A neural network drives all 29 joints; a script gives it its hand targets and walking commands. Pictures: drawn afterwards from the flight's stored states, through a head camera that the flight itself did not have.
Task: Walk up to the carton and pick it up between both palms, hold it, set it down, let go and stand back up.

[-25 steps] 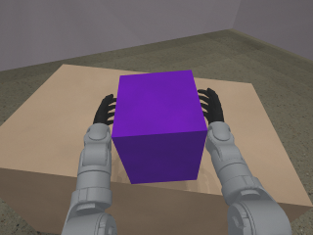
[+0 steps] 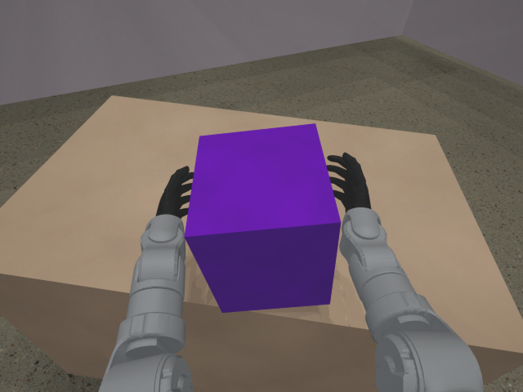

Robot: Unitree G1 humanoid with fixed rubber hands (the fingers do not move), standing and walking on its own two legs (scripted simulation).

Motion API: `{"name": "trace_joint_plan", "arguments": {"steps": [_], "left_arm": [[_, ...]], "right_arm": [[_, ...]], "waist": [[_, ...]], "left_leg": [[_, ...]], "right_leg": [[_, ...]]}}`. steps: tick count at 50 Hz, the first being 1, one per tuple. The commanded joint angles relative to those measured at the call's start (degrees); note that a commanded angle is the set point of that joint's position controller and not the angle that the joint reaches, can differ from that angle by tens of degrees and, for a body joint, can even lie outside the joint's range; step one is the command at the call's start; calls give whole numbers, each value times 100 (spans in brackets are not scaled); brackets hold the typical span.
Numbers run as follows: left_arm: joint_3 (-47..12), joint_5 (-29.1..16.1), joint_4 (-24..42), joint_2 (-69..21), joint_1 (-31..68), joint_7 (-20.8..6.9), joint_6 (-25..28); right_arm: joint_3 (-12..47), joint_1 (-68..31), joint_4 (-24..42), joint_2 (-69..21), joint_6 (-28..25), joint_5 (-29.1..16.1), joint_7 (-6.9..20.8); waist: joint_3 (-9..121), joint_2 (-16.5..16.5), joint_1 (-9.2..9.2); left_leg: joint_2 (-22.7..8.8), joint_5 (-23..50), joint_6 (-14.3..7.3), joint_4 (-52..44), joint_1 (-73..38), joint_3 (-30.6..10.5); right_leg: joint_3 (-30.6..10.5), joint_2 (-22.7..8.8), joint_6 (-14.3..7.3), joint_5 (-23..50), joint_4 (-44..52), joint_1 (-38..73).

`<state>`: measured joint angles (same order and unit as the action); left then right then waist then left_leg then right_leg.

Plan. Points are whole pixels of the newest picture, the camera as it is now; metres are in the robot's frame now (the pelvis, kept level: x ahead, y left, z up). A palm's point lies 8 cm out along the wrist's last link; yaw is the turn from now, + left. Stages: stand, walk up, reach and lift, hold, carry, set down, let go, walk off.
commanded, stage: set down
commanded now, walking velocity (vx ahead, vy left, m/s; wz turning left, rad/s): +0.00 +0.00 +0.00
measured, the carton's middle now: (266, 222) +0.40 +0.04 +0.04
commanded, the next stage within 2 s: none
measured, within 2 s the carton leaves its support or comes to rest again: neither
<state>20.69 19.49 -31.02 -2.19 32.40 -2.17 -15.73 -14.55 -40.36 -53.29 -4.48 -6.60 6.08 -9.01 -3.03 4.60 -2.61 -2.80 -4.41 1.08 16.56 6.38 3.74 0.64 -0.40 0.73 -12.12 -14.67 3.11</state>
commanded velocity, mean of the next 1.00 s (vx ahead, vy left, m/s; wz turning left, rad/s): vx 0.00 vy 0.00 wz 0.00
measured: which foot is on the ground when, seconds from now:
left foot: down 0.00-1.00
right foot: down 0.00-1.00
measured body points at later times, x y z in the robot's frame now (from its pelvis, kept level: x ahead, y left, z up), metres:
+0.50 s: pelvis +0.00 +0.00 +0.00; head -0.01 +0.03 +0.45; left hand +0.38 +0.18 +0.08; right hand +0.40 -0.11 +0.11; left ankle +0.06 +0.13 -0.75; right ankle -0.04 -0.13 -0.75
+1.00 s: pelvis +0.01 +0.00 +0.00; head +0.01 +0.04 +0.45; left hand +0.38 +0.17 +0.08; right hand +0.40 -0.12 +0.10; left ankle +0.06 +0.13 -0.75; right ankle -0.04 -0.12 -0.75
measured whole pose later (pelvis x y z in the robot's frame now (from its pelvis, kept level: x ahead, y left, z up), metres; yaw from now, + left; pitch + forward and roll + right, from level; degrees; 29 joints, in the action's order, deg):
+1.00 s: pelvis +0.01 +0.00 +0.00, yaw -3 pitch -3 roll +0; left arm 26.9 24.1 -30.1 -8.4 30.8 -2.8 -7.9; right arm -16.6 -36.8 -50.0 -4.2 -7.4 10.8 -6.7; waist -2.8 4.7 -3.5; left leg -2.7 -4.0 0.4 14.1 6.8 6.7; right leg -2.1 -0.8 1.2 -11.8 -14.3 0.6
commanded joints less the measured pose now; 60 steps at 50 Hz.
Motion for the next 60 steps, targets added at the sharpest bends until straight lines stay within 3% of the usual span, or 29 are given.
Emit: {"name": "trace_joint_plan", "arguments": {"steps": [1, 3, 4, 5, 7, 8, 9, 10, 11, 12, 13, 14, 15, 17, 18, 21, 22, 23, 31, 39, 50, 60], "left_arm": [[-2623, -511, 1121, -3357, 4738, -494, 820], [-2478, -427, 954, -3303, 4470, -495, 758], [-2559, -481, 1134, -3321, 4445, -492, 769], [-2374, -341, 828, -3228, 4380, -526, 728], [-2185, -316, 772, -3246, 4093, -612, 712], [-2054, -254, 786, -3164, 4216, -637, 730], [-2111, -273, 866, -3236, 4299, -642, 750], [-2093, -274, 890, -3197, 4276, -619, 801], [-2015, -285, 855, -3146, 4433, -597, 825], [-1942, -229, 684, -3173, 4349, -610, 855], [-1707, -70, 470, -3035, 4190, -631, 855], [-1727, -80, 493, -3015, 4303, -659, 868], [-1652, -82, 503, -3078, 4195, -688, 897], [-1581, -85, 471, -2943, 4241, -729, 947], [-1446, -72, 350, -2973, 4111, -759, 979], [-1567, -104, 336, -3054, 4470, -763, 1122], [-1390, 1, 39, -3017, 3877, -806, 1004], [-1375, -12, 131, -3080, 3993, -859, 970], [-1382, 123, 283, -3155, 3710, -876, 879], [-1331, 267, 306, -3149, 3195, -778, 942], [-1242, 333, 134, -3129, 2588, -768, 1091], [-1002, 342, -251, -3004, 2352, -862, 1290]], "right_arm": [[1616, -3408, 872, -3033, -267, 109, 748], [1634, -3275, 768, -3022, -229, 54, 760], [1603, -3230, 830, -2965, -223, 31, 765], [1563, -3141, 586, -2982, -168, 128, 761], [1596, -3040, 722, -3021, -155, 148, 776], [1504, -2986, 549, -3024, -143, 145, 776], [1552, -3195, 808, -2997, -216, 122, 783], [1698, -3318, 953, -3086, -274, 54, 786], [1691, -3395, 878, -3097, -261, 93, 792], [1618, -3279, 767, -3106, -244, 158, 803], [1634, -3093, 641, -3172, -214, 231, 810], [1489, -3127, 597, -3134, -206, 295, 809], [1476, -3055, 612, -3169, -218, 339, 824], [1499, -3017, 608, -3308, -250, 373, 776], [1498, -3083, 774, -3346, -301, 417, 761], [1216, -3243, 708, -3357, -369, 627, 784], [1758, -2908, 825, -3344, -297, 660, 795], [1651, -2940, 800, -3425, -282, 711, 780], [1509, -2672, 668, -3233, -282, 647, 834], [1403, -2341, 608, -3080, -339, 686, 915], [1613, -2024, 676, -3131, -422, 743, 912], [1798, -1842, 680, -3231, -543, 847, 805]], "waist": [[3236, -842, 231], [3031, -819, 136], [3110, -859, 172], [2722, -816, 142], [2516, -549, 143], [2523, -590, 18], [2810, -771, 81], [3128, -578, -70], [2981, -588, -134], [2829, -601, -39], [2549, -483, -195], [2539, -505, -80], [2508, -535, -112], [2630, -206, -97], [2674, -183, -216], [2785, -423, -101], [2490, -317, -136], [2441, -287, -127], [2158, -451, -137], [1972, -569, -191], [1886, -482, -311], [1652, -216, -410]], "left_leg": [[197, 2204, 305, 446, -2466, 314], [171, 2300, 296, 448, -2408, 312], [192, 2417, 305, 459, -2405, 361], [204, 2196, 263, 386, -2262, 330], [200, 2100, 181, 333, -2097, 341], [215, 2152, 178, 324, -2055, 373], [248, 2255, 189, 359, -2063, 379], [255, 2331, 149, 396, -2109, 403], [265, 2164, 152, 354, -1983, 391], [272, 2091, 106, 297, -1836, 439], [276, 1822, 48, 225, -1765, 511], [277, 1776, 11, 215, -1656, 497], [279, 1733, -1, 162, -1630, 516], [294, 1595, -119, 134, -1559, 539], [310, 1751, -131, 138, -1416, 541], [311, 1323, -133, 33, -1308, 581], [329, 1107, -169, -71, -1413, 679], [312, 1092, -159, -138, -1265, 671], [291, 1384, -74, -92, -1533, 693], [289, 1560, -17, -16, -1648, 695], [301, 1712, -72, 49, -1454, 715], [305, 1110, -218, -111, -986, 758]], "right_leg": [[541, 345, 82, 1254, 241, -899], [522, 354, 98, 1304, 258, -1005], [544, 347, 102, 1380, 255, -930], [529, 319, 120, 1263, 283, -945], [513, 306, 159, 1353, 266, -745], [488, 302, 182, 1401, 230, -787], [488, 262, 196, 1595, 188, -763], [470, 309, 224, 1774, 146, -592], [494, 306, 219, 1633, 151, -647], [450, 226, 234, 1721, 148, -574], [451, 229, 271, 1535, 170, -571], [424, 228, 257, 1563, 158, -636], [412, 196, 277, 1572, 139, -604], [345, 155, 340, 1751, 146, -367], [354, 193, 374, 2055, 80, -226], [380, 139, 314, 1612, 80, -411], [189, -7, 345, 1561, 209, -281], [231, 23, 393, 1685, 136, -197], [364, 173, 239, 792, 303, -656], [421, 252, 158, 614, 345, -860], [348, 240, 180, 1041, 301, -877], [194, 94, 302, 1518, 230, -611]]}}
